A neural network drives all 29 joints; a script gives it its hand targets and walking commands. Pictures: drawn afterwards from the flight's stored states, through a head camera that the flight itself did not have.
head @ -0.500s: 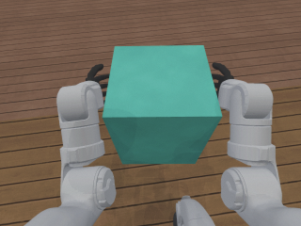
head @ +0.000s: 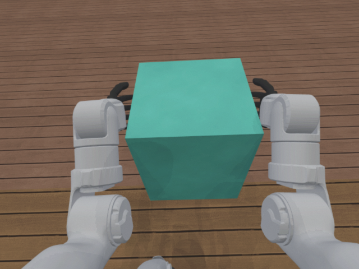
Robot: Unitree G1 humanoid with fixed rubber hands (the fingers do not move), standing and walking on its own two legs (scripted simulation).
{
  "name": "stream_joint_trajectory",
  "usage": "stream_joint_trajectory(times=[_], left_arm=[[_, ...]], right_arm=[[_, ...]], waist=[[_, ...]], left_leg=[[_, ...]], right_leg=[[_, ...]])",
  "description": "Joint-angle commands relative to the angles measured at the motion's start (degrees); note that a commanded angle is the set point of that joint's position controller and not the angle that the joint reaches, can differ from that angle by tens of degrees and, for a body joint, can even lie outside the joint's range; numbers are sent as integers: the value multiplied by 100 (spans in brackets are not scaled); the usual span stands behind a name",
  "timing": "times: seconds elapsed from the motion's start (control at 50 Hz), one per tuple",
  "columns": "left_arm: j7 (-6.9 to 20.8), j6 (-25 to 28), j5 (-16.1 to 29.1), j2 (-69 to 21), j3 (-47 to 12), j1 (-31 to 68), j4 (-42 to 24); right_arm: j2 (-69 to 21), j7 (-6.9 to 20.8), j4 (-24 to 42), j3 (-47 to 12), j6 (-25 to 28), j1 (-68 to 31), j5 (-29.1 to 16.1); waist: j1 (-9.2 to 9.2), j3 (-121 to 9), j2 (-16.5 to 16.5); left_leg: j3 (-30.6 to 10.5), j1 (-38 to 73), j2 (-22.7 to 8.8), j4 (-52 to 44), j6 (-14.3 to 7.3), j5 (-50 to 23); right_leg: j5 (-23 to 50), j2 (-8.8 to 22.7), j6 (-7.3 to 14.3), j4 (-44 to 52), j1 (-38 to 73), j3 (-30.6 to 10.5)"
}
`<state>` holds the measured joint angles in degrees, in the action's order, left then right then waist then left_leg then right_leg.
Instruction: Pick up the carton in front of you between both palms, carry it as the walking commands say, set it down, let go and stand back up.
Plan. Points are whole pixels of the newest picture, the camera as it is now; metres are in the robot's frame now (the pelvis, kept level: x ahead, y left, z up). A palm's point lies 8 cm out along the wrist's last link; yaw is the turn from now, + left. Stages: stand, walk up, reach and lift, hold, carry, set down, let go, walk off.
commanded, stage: carry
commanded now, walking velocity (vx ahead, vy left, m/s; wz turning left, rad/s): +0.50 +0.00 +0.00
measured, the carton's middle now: (191, 135) +0.38 +0.01 +0.11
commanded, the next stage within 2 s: none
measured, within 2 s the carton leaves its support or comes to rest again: neither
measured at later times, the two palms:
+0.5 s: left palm (139, 33) +0.67 +0.15 +0.22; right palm (245, 23) +0.70 -0.15 +0.22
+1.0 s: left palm out of the picture +1.01 +0.13 +0.27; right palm out of the picture +0.97 -0.17 +0.26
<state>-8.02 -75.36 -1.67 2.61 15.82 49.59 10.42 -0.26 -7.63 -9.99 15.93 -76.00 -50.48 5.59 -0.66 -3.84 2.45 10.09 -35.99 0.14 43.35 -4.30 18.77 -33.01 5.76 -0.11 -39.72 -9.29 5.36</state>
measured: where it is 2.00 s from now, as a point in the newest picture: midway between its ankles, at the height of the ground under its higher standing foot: (191, 109)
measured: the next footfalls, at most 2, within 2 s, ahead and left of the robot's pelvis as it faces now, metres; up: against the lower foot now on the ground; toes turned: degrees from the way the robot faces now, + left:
right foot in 0.36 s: +0.42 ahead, -0.11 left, +0.08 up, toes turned -8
left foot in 0.78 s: +0.69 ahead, +0.10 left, +0.12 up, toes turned +8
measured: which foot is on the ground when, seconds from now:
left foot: down 0.00-0.38, up 0.40-0.76, down 0.78-1.00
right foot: down 0.00-0.00, up 0.02-0.34, down 0.36-0.78, up 0.80-1.00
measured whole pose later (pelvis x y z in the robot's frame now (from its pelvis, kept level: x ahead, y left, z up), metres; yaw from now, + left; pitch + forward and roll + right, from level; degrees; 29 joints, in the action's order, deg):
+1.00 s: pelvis +0.62 +0.01 +0.12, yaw +0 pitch +4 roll +0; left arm -7.3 -77.1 -4.7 0.6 17.3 48.0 6.5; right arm 0.4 -9.0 -6.4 12.5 -75.4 -45.6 1.5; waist 5.9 0.0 0.4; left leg 8.4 -22.1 0.0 32.7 -4.4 23.4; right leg -24.9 1.1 2.7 -66.7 -38.4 1.3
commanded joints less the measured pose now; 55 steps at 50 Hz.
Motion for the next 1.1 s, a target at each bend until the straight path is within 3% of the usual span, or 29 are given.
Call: stream_joint_trajectory(times=[0.0,0.02,0.04,0.06,0.1,0.18,0.24,0.3,0.34,0.36,0.38,0.4,0.44,0.46,0.5,0.56,0.62,0.68,0.72,0.74,0.76,0.78,0.8,0.82,0.84,0.86,0.9,0.98,1.08], left_arm=[[1535,-25,2261,-6257,-3151,4369,-299],[1488,5,2174,-6361,-3110,4361,-253],[1429,35,2088,-6296,-3012,4263,-322],[1365,51,1998,-6263,-2951,4130,-372],[1236,67,1859,-6168,-2896,3975,-620],[1065,36,1685,-5976,-3005,3859,-949],[1038,-39,1632,-5775,-3136,3779,-981],[1137,-120,1736,-5727,-3250,3678,-690],[1232,-108,1847,-5869,-3248,3568,-276],[1281,-83,1934,-5971,-3216,3381,-85],[1313,-2,1937,-5902,-3157,3535,-13],[1374,6,2104,-6102,-3252,3659,-98],[1477,56,2587,-6578,-3565,4451,-719],[1502,89,2782,-6736,-3678,4803,-1016],[1513,125,3039,-6910,-3741,5206,-1416],[1504,88,3110,-6805,-3709,5185,-1603],[1487,-6,2972,-6570,-3617,4824,-1368],[1505,-56,2724,-6376,-3494,4426,-849],[1519,-55,2564,-6317,-3392,4212,-503],[1525,-50,2511,-6323,-3336,4141,-363],[1534,-46,2425,-6344,-3271,4074,-238],[1540,-37,2325,-6377,-3177,4077,-185],[1545,-24,2243,-6341,-3110,4208,-280],[1509,6,2188,-6370,-3126,4355,-273],[1452,38,2119,-6357,-3063,4319,-332],[1390,58,2050,-6315,-2999,4214,-381],[1267,83,1918,-6218,-2907,4076,-659],[1088,33,1718,-6012,-2984,3809,-936],[1101,-86,1707,-5723,-3228,3706,-963]], right_arm=[[-5923,1277,-96,-3114,117,-3617,-2337],[-6079,1330,305,-3272,139,-4019,-2555],[-6333,1372,627,-3470,167,-4415,-2850],[-6510,1399,957,-3628,201,-4779,-3099],[-6680,1421,1446,-3803,238,-5136,-3384],[-6481,1415,1674,-3768,183,-4901,-3419],[-6213,1393,1512,-3742,100,-4582,-3270],[-5969,1378,1059,-3631,20,-4189,-3009],[-5905,1369,686,-3549,-15,-3927,-2827],[-5798,1377,587,-3493,-18,-3986,-2726],[-5886,1402,462,-3327,-40,-3957,-2633],[-5793,1397,386,-3273,-17,-4088,-2535],[-5868,1325,370,-3119,41,-4003,-2392],[-5895,1275,411,-3049,60,-3924,-2313],[-5796,1170,560,-2926,83,-3878,-2174],[-5628,1031,780,-2970,82,-3888,-2068],[-5410,961,722,-3020,10,-3736,-1963],[-5405,1023,395,-3087,-45,-3566,-1958],[-5515,1107,157,-3119,-49,-3582,-2027],[-5613,1154,-8,-3105,-31,-3543,-2066],[-5673,1196,-213,-3046,7,-3413,-2113],[-5688,1241,-251,-3038,66,-3354,-2154],[-5874,1284,-163,-3101,130,-3587,-2309],[-6071,1331,92,-3208,151,-3844,-2510],[-6297,1370,469,-3392,180,-4241,-2767],[-6478,1388,810,-3566,214,-4608,-3022],[-6628,1397,1424,-3764,280,-5083,-3327],[-6515,1366,1687,-3783,201,-4853,-3404],[-6062,1332,1385,-3752,81,-4288,-3096]], waist=[[712,-3143,-1950],[600,-2759,-1244],[573,-2621,-499],[480,-2552,-265],[347,-2641,-561],[432,-2501,-794],[408,-2307,-919],[219,-2175,-1087],[-293,-2720,-695],[-634,-3307,-218],[-515,-3596,1694],[-580,-3042,1352],[-528,-2644,-125],[-457,-2621,-320],[-285,-2675,-2],[-317,-2528,191],[-356,-2295,226],[-342,-1981,473],[-112,-1918,668],[197,-2141,602],[516,-2626,307],[682,-3344,-765],[712,-3318,-2043],[635,-2870,-1664],[622,-2679,-905],[574,-2620,-314],[377,-2660,-469],[440,-2598,-774],[319,-2406,-1076]], left_leg=[[-5383,5393,-1926,-2552,-1421,610],[-4735,5146,-1949,-2085,-1424,-478],[-4013,4761,-1829,-1698,-1281,-1394],[-3466,4493,-1696,-1622,-1036,-1560],[-2856,4235,-1510,-1812,-750,-822],[-2410,4245,-1537,-2149,-959,-572],[-1636,3823,-1413,-2364,-825,-890],[-1021,3428,-1279,-2163,-550,-1940],[-188,2748,-958,-353,-123,-3849],[-231,1653,-788,964,131,-2449],[-453,-92,141,2473,442,97],[-1069,-977,283,3533,381,1138],[-1247,-1471,-74,4306,210,796],[-1289,-1416,-215,4021,148,635],[-1215,-1188,-300,3505,76,494],[-976,-1482,-363,3058,123,410],[-812,-1352,-506,1805,230,154],[-201,-390,-208,359,236,56],[334,605,176,-263,140,88],[636,1652,472,-697,58,-139],[514,3204,508,-787,-85,-170],[-2077,4830,-825,-1322,-712,1412],[-4774,5438,-1856,-2254,-1349,1250],[-5041,5279,-1962,-2339,-1503,60],[-4316,4956,-1892,-1855,-1430,-1126],[-3672,4635,-1775,-1643,-1206,-1686],[-2959,4167,-1549,-1818,-840,-1134],[-2207,4082,-1489,-2065,-911,-1060],[-1207,3282,-1258,-2133,-493,-1214]], right_leg=[[248,-1003,45,-3801,-3429,-519],[366,-721,227,-4567,-3910,-837],[506,-511,284,-4692,-3999,-807],[626,-352,331,-4440,-3996,-797],[765,-279,350,-3879,-3780,-701],[945,-154,279,-3052,-4171,-411],[1222,-119,250,-1454,-3435,-179],[1362,-673,333,-256,-2025,703],[1672,-1136,526,513,366,1145],[941,-280,700,706,2012,-222],[201,1281,1599,1746,2949,-3824],[921,1442,1817,2231,2825,-4699],[3082,1308,1732,1411,2310,-3367],[3116,1150,1492,1364,2050,-2842],[2268,989,1207,1573,1775,-2327],[1927,1026,1353,1888,1733,-2032],[2166,948,1369,2051,1583,-1446],[2801,734,1151,2124,1165,-784],[3827,674,919,1761,921,-372],[4764,582,712,1012,657,22],[5322,409,455,-113,89,392],[3814,-2,58,-1825,-1437,322],[583,-870,-50,-3011,-2959,-30],[214,-889,124,-4052,-3718,-650],[353,-658,255,-4489,-3916,-794],[612,-447,321,-4232,-3907,-833],[922,-279,356,-3451,-3566,-804],[779,-305,259,-1800,-3483,-450],[2190,-520,196,340,-1681,198]])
